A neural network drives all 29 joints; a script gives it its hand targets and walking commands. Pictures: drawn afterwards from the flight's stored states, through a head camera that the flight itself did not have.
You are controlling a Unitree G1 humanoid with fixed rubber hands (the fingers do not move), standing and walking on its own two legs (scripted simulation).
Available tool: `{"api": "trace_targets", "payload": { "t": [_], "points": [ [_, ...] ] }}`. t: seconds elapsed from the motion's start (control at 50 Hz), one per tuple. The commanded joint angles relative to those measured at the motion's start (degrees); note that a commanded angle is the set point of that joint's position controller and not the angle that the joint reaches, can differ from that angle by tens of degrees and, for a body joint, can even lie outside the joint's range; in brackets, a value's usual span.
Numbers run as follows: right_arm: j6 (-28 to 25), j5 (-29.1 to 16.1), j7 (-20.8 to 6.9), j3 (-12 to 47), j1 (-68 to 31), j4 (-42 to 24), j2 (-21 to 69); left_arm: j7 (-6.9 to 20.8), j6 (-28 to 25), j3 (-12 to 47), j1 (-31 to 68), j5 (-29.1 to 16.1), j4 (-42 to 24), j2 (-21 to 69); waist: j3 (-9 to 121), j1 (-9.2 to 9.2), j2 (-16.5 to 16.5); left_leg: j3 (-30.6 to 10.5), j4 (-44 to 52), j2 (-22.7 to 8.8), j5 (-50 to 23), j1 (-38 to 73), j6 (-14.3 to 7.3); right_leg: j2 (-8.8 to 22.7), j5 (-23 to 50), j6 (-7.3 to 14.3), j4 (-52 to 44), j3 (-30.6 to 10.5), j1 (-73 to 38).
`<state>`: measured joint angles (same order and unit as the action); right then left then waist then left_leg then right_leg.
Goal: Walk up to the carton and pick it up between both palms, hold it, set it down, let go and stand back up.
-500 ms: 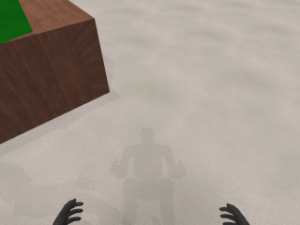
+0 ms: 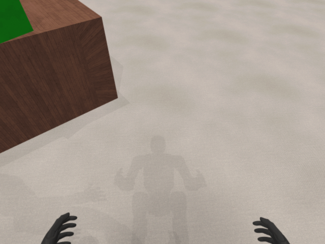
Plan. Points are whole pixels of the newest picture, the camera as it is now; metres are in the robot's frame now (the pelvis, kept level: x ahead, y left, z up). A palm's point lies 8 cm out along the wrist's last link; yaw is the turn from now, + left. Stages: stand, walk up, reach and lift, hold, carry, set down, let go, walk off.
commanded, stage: stand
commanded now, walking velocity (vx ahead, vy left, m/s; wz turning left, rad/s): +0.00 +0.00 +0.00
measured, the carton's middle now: out of the picture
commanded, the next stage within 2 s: walk up in 1.58 s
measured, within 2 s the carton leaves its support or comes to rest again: neither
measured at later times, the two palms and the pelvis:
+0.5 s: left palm out of the picture +0.14 +0.28 -0.07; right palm out of the picture +0.13 -0.28 -0.07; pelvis -0.01 +0.00 +0.00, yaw +0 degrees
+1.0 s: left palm out of the picture +0.12 +0.28 -0.07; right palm out of the picture +0.11 -0.28 -0.07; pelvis -0.02 +0.00 +0.00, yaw +0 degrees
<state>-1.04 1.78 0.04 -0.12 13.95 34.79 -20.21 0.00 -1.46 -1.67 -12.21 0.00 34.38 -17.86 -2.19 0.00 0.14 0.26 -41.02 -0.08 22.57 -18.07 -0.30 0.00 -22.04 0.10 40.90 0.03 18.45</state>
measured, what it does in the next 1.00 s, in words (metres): stands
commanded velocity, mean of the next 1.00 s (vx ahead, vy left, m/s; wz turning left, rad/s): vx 0.00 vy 0.00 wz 0.00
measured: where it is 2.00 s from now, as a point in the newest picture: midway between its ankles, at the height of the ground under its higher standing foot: outside the picture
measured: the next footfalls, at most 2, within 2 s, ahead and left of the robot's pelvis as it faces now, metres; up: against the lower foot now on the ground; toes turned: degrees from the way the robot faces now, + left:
none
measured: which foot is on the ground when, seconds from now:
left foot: down 0.00-1.00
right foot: down 0.00-1.00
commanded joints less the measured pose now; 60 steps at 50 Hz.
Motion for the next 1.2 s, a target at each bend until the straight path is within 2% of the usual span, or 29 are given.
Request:
{"api": "trace_targets", "payload": {
  "t": [0.0,0.08,0.14,0.16,0.24,0.28,0.34,0.44,0.46,0.48,0.5,0.54,0.56,0.64,0.66,0.7,0.74,0.78,0.8,0.82,0.86,0.9,0.96,0.98,1.0,1.04,1.06,1.14,1.18],
  "points": [
    [-2.59,-0.50,0.32,-3.62,-3.95,-2.22,-8.78,-0.62,-1.91,-4.37,5.56,1.36,-1.91,-13.65,7.34,0.29,-0.83,-3.85,6.27,-4.45,-17.22,1.02,-3.62,4.51,14.47,3.70,-4.12,-2.25,-2.20],
    [-2.65,-0.02,0.69,-4.21,-6.80,-2.00,-10.60,-0.38,-2.03,-4.16,3.02,0.72,-1.10,-12.36,7.46,-1.54,-2.89,-5.51,6.44,-5.03,-15.70,-0.12,-4.62,4.36,13.72,4.15,-4.42,-3.57,-4.47],
    [-2.49,-0.71,-0.15,-3.82,-2.48,-1.99,-10.36,-0.81,-2.06,-4.01,3.68,1.61,-0.82,-14.20,5.65,1.53,2.68,-4.04,5.83,-4.29,-14.05,0.09,-3.37,5.97,14.61,5.16,-7.07,-6.51,-3.74],
    [-2.53,-0.36,0.44,-3.58,-2.74,-1.14,-9.42,-0.63,-2.07,-3.83,3.77,1.26,-0.67,-14.28,6.25,0.08,3.40,-5.05,6.10,-4.06,-15.18,0.37,-3.96,5.28,14.13,4.93,-5.44,-5.64,-4.26],
    [-3.24,0.18,0.40,-3.94,-3.23,-1.38,-11.13,-0.47,-2.11,-3.58,3.18,0.81,-0.57,-13.24,8.24,0.51,-2.64,-5.34,5.44,-4.46,-16.59,2.25,-3.96,4.70,15.35,4.46,-4.99,-5.15,-3.61],
    [-2.34,-0.21,0.32,-3.88,-4.34,-1.17,-10.86,-0.98,-1.95,-4.67,2.57,2.05,-0.51,-15.56,5.79,-0.51,2.20,-5.13,6.05,-4.01,-13.23,-0.41,-3.88,6.15,16.26,4.82,-6.37,-5.79,-5.38],
    [-3.08,0.00,0.19,-3.68,-3.38,-1.26,-10.29,-0.74,-2.20,-3.83,5.66,1.67,-0.99,-13.34,5.20,1.40,0.77,-4.63,6.36,-3.65,-12.59,-0.49,-4.10,6.67,13.35,5.15,-8.01,-7.36,-2.45],
    [-2.47,-0.27,0.35,-4.01,-3.39,-1.32,-13.23,-0.56,-2.01,-3.13,3.27,1.05,-0.59,-12.60,5.19,-0.06,0.33,-5.38,5.70,-4.46,-15.25,0.16,-4.32,4.65,13.67,4.67,-7.23,-5.37,-3.35],
    [-2.71,-0.01,0.52,-3.79,-2.82,-0.40,-11.17,-0.83,-2.29,-3.01,3.98,1.34,-0.18,-12.69,8.33,0.40,-0.95,-5.36,5.75,-5.13,-16.68,-0.18,-4.70,6.90,17.25,4.94,-6.68,-7.08,-5.96],
    [-2.53,-0.23,0.50,-3.59,-3.86,0.05,-11.10,-0.99,-2.05,-3.61,1.43,0.81,0.35,-14.20,6.14,-0.73,2.07,-5.05,5.25,-4.37,-16.74,-0.58,-4.07,6.78,19.32,3.73,-8.97,-7.59,-5.70],
    [-2.20,-0.48,0.73,-3.92,-3.75,-0.65,-10.90,-0.97,-1.88,-4.01,1.64,0.86,0.94,-15.96,10.77,0.50,0.86,-3.98,4.12,-4.25,-16.59,1.86,-3.78,7.76,17.98,5.45,-6.79,-8.18,-6.54],
    [-2.87,-0.42,0.50,-3.84,-2.64,0.32,-11.89,-0.61,-1.82,-3.66,2.62,1.13,0.37,-12.87,8.47,-0.05,-0.98,-5.09,5.62,-4.70,-16.38,1.38,-4.40,5.49,16.57,4.39,-5.64,-5.64,-4.96],
    [-2.91,-0.63,0.23,-3.41,-5.14,-0.65,-10.42,-0.50,-1.89,-3.88,4.82,0.91,0.23,-13.79,7.80,-0.13,1.94,-4.04,6.36,-4.51,-15.29,2.62,-3.30,5.32,14.81,4.23,-6.60,-5.25,-2.81],
    [-3.09,-0.41,0.16,-3.84,-5.97,-0.82,-12.10,-0.30,-2.14,-3.40,2.93,1.01,0.48,-13.25,3.77,-0.42,-4.68,-6.72,8.98,-5.47,-12.06,-1.62,-3.93,6.16,11.74,4.60,-7.56,-5.90,-3.91],
    [-3.27,-0.65,0.47,-3.83,-4.34,-0.49,-11.09,-0.37,-2.15,-4.12,3.03,1.14,1.02,-14.62,6.50,0.27,-0.04,-6.24,8.42,-5.56,-12.88,2.27,-4.05,5.90,11.79,4.73,-8.19,-6.48,-4.05],
    [-3.17,-0.29,0.64,-4.23,-4.27,-0.04,-12.88,-0.13,-1.96,-4.04,4.72,1.22,-0.08,-12.63,6.97,-0.44,-3.90,-7.29,9.38,-6.09,-16.91,0.67,-3.53,5.07,13.25,4.13,-6.12,-4.26,-4.68],
    [-3.24,-0.48,0.48,-3.88,-3.76,-0.70,-11.45,-0.05,-2.32,-4.00,4.25,1.16,0.10,-13.55,9.67,-0.42,0.05,-5.82,6.89,-5.38,-19.40,1.41,-3.75,6.43,16.94,4.47,-5.85,-5.16,-7.17],
    [-2.96,-0.43,-0.05,-3.63,-2.85,0.20,-10.52,-0.27,-2.15,-3.46,3.18,1.03,1.47,-13.46,8.01,0.60,3.08,-4.88,6.89,-4.88,-16.71,2.57,-4.24,5.87,18.61,4.83,-7.63,-4.86,-5.28],
    [-2.83,-1.01,0.18,-3.97,-2.20,0.20,-11.63,-0.31,-2.31,-3.77,0.70,0.94,1.94,-14.35,10.33,0.11,-1.05,-5.50,6.41,-4.70,-18.15,2.36,-3.76,7.31,17.59,4.67,-7.83,-6.83,-7.17],
    [-2.57,-0.57,0.40,-3.68,-2.58,1.10,-12.47,0.14,-2.50,-3.90,3.06,1.56,1.81,-14.88,6.10,0.00,2.56,-3.59,7.13,-4.15,-14.63,2.56,-3.11,5.51,14.15,4.24,-7.87,-5.32,-2.67],
    [-2.89,-0.63,-0.10,-4.02,-2.19,0.73,-11.94,-0.28,-1.77,-2.63,3.74,0.67,0.86,-12.71,2.65,0.46,2.36,-5.89,8.27,-4.50,-9.53,-0.97,-4.25,6.25,9.35,4.87,-10.53,-6.26,-1.66],
    [-2.72,-0.36,-0.39,-3.75,-3.00,0.54,-13.23,-0.43,-1.68,-3.64,2.11,0.27,0.81,-14.06,5.37,-0.63,-1.64,-5.83,10.08,-4.04,-6.57,-1.17,-4.11,5.36,7.29,3.74,-9.43,-5.77,-3.53],
    [-3.22,-0.23,0.06,-3.84,-4.18,0.68,-11.80,-0.13,-1.72,-3.94,5.08,1.35,1.98,-13.76,5.62,1.42,-1.17,-5.83,11.24,-5.73,-8.60,1.40,-4.13,4.72,8.03,3.83,-8.73,-4.51,-2.23],
    [-3.28,-0.39,0.01,-3.73,-4.63,0.11,-11.99,-0.10,-1.73,-3.54,5.55,1.26,1.30,-14.45,3.94,0.19,0.09,-7.48,11.12,-5.40,-8.32,-1.59,-4.39,5.17,6.83,3.79,-8.73,-5.68,-2.14],
    [-3.01,-0.47,0.43,-3.33,-3.74,1.13,-11.97,0.17,-1.72,-4.02,3.76,0.87,1.65,-14.32,3.25,-0.32,-3.74,-6.77,12.36,-5.24,-6.74,-1.99,-4.29,5.00,6.20,3.82,-9.29,-4.49,-2.94],
    [-2.96,-0.50,-0.20,-3.52,-2.14,2.46,-12.35,0.04,-2.06,-3.92,2.13,0.39,2.72,-14.47,6.05,-0.44,0.48,-5.09,12.06,-4.27,-8.48,0.83,-3.36,5.50,7.77,4.51,-9.60,-5.83,-5.09],
    [-3.33,-0.36,-0.07,-3.63,-3.71,2.74,-11.77,0.08,-2.22,-3.27,2.69,0.71,2.78,-13.84,6.94,-0.03,-2.03,-6.10,11.75,-5.20,-11.35,0.52,-3.52,6.25,10.65,3.96,-9.25,-5.65,-5.63],
    [-3.57,-0.70,-0.01,-3.63,-3.34,2.92,-11.98,0.23,-2.51,-2.85,3.28,0.60,3.55,-12.66,7.97,-0.01,2.62,-5.68,9.90,-5.34,-11.94,2.42,-3.50,6.33,13.50,4.28,-10.60,-5.27,-5.65],
    [-2.62,-0.57,0.29,-3.96,-1.33,4.08,-12.92,0.04,-1.89,-3.22,3.76,0.82,3.53,-13.37,6.26,0.48,-0.95,-5.61,10.13,-5.29,-16.99,3.79,-3.52,5.71,13.98,3.60,-10.97,-4.53,-4.06]
  ]
}}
